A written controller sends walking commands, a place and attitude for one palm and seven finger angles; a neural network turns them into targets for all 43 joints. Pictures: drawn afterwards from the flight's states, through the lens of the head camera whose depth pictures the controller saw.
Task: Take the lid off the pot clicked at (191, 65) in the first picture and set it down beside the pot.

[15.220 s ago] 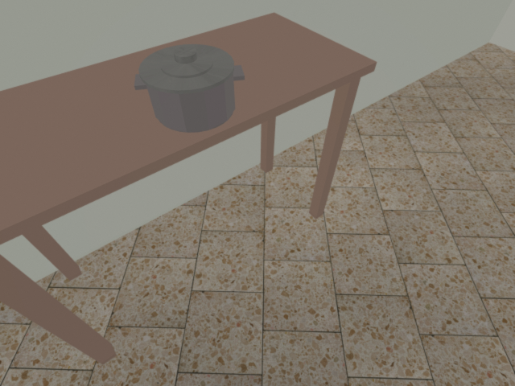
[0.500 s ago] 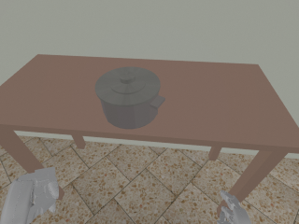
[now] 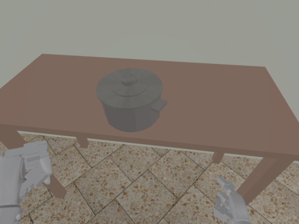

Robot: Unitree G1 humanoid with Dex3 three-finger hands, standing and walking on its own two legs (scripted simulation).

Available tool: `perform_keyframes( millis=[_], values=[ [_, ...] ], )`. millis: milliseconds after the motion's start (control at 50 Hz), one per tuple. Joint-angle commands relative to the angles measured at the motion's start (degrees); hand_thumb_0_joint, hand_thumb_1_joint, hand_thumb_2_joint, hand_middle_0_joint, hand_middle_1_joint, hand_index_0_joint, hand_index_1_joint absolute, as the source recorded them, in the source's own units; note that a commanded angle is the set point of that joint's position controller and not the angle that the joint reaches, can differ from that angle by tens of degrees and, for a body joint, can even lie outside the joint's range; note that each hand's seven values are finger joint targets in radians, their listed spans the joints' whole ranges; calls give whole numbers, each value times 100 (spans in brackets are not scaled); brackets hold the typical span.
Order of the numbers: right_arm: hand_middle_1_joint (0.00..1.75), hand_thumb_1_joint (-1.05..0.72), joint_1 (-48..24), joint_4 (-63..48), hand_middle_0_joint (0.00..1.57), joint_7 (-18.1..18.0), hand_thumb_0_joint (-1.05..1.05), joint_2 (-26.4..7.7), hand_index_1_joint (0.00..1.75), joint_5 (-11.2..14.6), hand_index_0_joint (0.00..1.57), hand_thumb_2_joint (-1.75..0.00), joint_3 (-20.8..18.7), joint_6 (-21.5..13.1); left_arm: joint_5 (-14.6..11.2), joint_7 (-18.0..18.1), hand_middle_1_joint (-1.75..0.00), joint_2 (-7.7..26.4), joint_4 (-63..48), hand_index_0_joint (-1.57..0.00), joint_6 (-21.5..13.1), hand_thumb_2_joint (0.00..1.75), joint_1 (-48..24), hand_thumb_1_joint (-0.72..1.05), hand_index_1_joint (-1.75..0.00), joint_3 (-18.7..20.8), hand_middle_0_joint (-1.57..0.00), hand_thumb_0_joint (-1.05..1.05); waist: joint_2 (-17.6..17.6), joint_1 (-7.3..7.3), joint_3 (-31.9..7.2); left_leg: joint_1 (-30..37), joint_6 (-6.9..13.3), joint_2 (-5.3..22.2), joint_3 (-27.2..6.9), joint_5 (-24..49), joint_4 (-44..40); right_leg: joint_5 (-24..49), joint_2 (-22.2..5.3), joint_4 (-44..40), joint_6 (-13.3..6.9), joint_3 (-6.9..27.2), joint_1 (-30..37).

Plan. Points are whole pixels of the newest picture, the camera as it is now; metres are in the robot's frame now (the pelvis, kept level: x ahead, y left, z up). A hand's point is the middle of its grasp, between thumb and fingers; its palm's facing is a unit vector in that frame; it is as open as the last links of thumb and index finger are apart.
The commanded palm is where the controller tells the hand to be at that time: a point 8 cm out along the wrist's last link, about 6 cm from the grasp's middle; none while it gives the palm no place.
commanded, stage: raise the hand higher, near the body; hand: left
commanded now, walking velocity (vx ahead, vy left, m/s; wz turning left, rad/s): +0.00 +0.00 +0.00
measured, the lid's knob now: (128, 79) +0.48 +0.14 +0.16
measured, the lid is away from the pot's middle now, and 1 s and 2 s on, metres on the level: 0.00 0.00 0.00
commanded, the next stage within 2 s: reach forward and open the fingers in 0.06 s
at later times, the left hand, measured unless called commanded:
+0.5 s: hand (39, 150) +0.19 +0.26 +0.16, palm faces +0.16 -0.09 -0.98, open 3.0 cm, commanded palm +0.17 +0.26 +0.22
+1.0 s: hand (46, 128) +0.23 +0.26 +0.19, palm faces -0.03 -0.03 -1.00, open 8.1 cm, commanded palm +0.20 +0.25 +0.26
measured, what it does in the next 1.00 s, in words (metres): stands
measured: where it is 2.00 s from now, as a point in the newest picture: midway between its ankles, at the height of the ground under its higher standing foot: outside the picture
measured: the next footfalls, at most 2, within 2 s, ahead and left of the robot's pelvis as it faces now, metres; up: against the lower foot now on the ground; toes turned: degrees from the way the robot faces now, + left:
none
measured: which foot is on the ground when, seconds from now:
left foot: down 0.00-1.00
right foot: down 0.00-1.00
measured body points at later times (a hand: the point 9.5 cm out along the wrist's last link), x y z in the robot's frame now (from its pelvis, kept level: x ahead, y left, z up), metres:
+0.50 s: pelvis -0.01 +0.00 +0.00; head -0.02 -0.05 +0.44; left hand +0.18 +0.26 +0.22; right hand +0.22 -0.22 -0.09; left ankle -0.02 +0.09 -0.74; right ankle +0.02 -0.12 -0.74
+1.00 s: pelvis -0.04 +0.00 +0.00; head -0.05 -0.05 +0.45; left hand +0.23 +0.26 +0.25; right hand +0.19 -0.21 -0.09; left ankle -0.02 +0.09 -0.74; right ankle +0.02 -0.12 -0.74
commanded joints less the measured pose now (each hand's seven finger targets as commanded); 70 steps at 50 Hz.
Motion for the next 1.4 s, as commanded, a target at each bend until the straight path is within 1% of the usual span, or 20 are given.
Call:
perform_keyframes(
  millis=[0, 140, 160, 200, 240, 280, 320, 380, 480, 620, 780, 860, 960, 980, 1080, 1140, 1200, 1260, 1300, 1380],
  values=[
    [30, -90, -745, -901, 20, -76, 0, -616, 30, -12, 20, -90, -268, -299, -65, 97, -150, 908, -1279, -130, -408, 90, -480, 90, -150, 735, -130, 0, -65, -57, -378, -152, -85, 231, -234, 1495, -460, 831, -61, -388, -201, 155, 80],
    [30, -90, -809, -851, 20, -87, 0, -644, 30, -11, 20, -90, -272, -269, -111, 102, -150, 1026, -1337, -130, -469, 90, -879, 90, -150, 884, -130, 0, -67, -37, -447, -80, -53, 223, -182, 1345, -480, 739, -100, -475, -184, 187, 81],
    [30, -90, -1167, -1053, 20, -25, 0, -1048, 30, -112, 20, -90, -147, 165, 2158, 400, -146, 2242, -1454, -129, 219, 92, -910, 87, -146, 710, -129, 0, 435, -1, -302, -848, -141, 72, -199, 1409, -403, 882, 6, -147, -213, 517, -161],
    [30, -90, -1037, -1291, 20, 58, 0, -834, 30, -132, 20, -90, -191, 461, 2251, 606, -139, 1815, -1975, -128, 604, 96, -1211, 81, -139, 601, -128, 0, 698, 104, -593, -876, -258, 144, -142, 1748, -381, 846, -115, 18, -302, 136, -72],
    [30, -90, -1056, -1263, 20, 162, 0, -948, 30, -145, 20, -90, -260, 782, 3116, 649, -132, 2145, -1592, -126, 1025, 100, -595, 75, -132, 737, -126, 0, 634, 229, -765, -864, -253, 139, -134, 1726, -353, 826, -28, 26, -357, 320, -88],
    [30, -90, -1260, -1430, 20, 226, 0, -1034, 30, -61, 20, -90, -235, 1126, 3568, 497, -125, 2348, -1666, -125, 1318, 105, -836, 68, -125, 699, -125, 0, 83, 154, -939, -965, -194, 101, -84, 1565, -331, 830, 5, 28, -351, 385, -20],
    [30, -90, -1436, -1469, 20, 221, 0, -1061, 30, 12, 20, -90, -245, 1305, 3906, 299, -118, 2356, -1178, -123, 1462, 109, -1115, 62, -118, 481, -123, 0, -397, 70, -700, -1045, -88, 78, -121, 1195, -339, 547, -7, -93, -280, 399, -203],
    [30, -90, -1538, -1450, 20, 192, 0, -1121, 30, 141, 20, -90, -251, 1371, 4198, -90, -107, 2865, -1089, -121, 1530, 115, -1745, 53, -107, 530, -121, 0, -345, 42, -1127, -910, -26, 89, -174, 1083, -395, 468, -41, -106, -193, 369, -63],
    [30, -90, -1529, -1329, 20, 104, 0, -1050, 30, 193, 20, -90, -214, 1236, 4196, -736, -90, 3191, -865, -116, 1497, 126, -2440, 36, -90, 378, -116, 0, -53, 63, -1454, -597, -7, 46, -283, 1450, -422, 825, -87, -141, -109, 268, 140],
    [30, -90, -1501, -1137, 20, 10, 0, -1049, 30, 261, 20, -90, -138, 1187, 4245, -1577, -65, 3495, 66, -109, 1429, 140, -3675, 13, -65, 210, -109, 0, -116, -33, -600, -712, -7, 26, -295, 1163, -712, 447, -25, -467, -87, 154, -131],
    [30, -90, -1564, -1173, 20, 72, 0, -1028, 30, 234, 20, -90, -80, 1074, 4241, -2206, -36, 3983, -18, -100, 1293, 157, -4654, -13, -36, 331, -100, 0, 197, 27, -1477, -389, -2, -76, -293, 1437, -705, 595, 37, -401, -118, 134, 209],
    [30, -90, -1651, -1245, 20, 73, 0, -1047, 30, 344, 20, -90, -75, 1089, 4213, -2360, -22, 3675, 937, -95, 1417, 166, -4913, -26, -22, 90, -95, 0, 6, -53, -778, -578, -18, -45, -331, 928, -749, 64, 137, -494, -143, 130, -286],
    [30, -90, -1764, -1432, 20, 131, 0, -992, 30, 360, 20, -90, -77, 997, 4099, -2548, -8, 3425, 477, -90, 1312, 174, -5321, -39, -8, -259, -90, 0, 168, -22, -1310, -391, 14, -104, -333, 852, -708, 43, 118, -394, -140, 146, -131],
    [30, -90, -1599, -1339, 20, 123, 0, -1017, 30, 311, 20, -90, -79, 1006, 4134, -2577, -8, 3798, 167, -90, 1218, 174, -5878, -38, -8, -99, -90, 0, 241, 17, -1698, -359, 10, -96, -348, 917, -822, 85, 40, -374, -124, 103, 122],
    [30, -90, -1487, -1131, 20, 59, 0, -1112, 30, 315, 20, -90, -55, 1077, 4398, -2548, -8, 4435, 1341, -89, 1365, 174, -6582, -38, -8, 346, -89, 0, 1, 1, -1211, -711, -13, -71, -323, 640, -902, -277, 43, -430, -170, 135, -77],
    [30, -90, -1541, -1186, 20, 50, 0, -1085, 30, 373, 20, -90, -70, 1128, 4290, -2603, -8, 3885, 1753, -89, 1400, 172, -6807, -38, -8, -154, -89, 0, -13, -34, -905, -797, -13, -70, -266, 347, -898, -485, 23, -454, -148, 108, -333],
    [30, -90, -1642, -1377, 20, 147, 0, -996, 30, 384, 20, -90, -95, 1038, 4120, -2727, -8, 3436, 1037, -89, 1325, 171, -6634, -37, -8, -520, -89, 0, 134, 7, -1517, -521, 8, -121, -280, 629, -796, -102, 6, -355, -155, 141, -56],
    [30, -90, -1664, -1442, 20, 193, 0, -1023, 30, 398, 20, -90, -86, 977, 4235, -2710, -8, 3640, 857, -89, 1383, 171, -6546, -37, -8, -342, -89, 0, 137, -45, -1648, -419, 33, -123, -283, 804, -656, 41, 86, -318, -177, 202, -80],
    [30, -90, -1470, -1216, 20, 98, 0, -1108, 30, 338, 20, -90, -73, 1088, 4477, -2683, -8, 4379, 1488, -89, 1436, 171, -7350, -37, -8, 114, -89, 0, -169, -34, -1308, -741, 23, -95, -245, 624, -792, -216, 17, -390, -165, 172, -103],
    [30, -90, -1436, -1163, 20, 70, 0, -1114, 30, 386, 20, -90, -44, 1171, 4507, -2686, -8, 4327, 2215, -89, 1513, 171, -7992, -37, -8, -45, -89, 0, -74, -71, -1335, -782, 5, -139, -185, 593, -809, -313, -10, -404, -194, 186, -128]
  ],
)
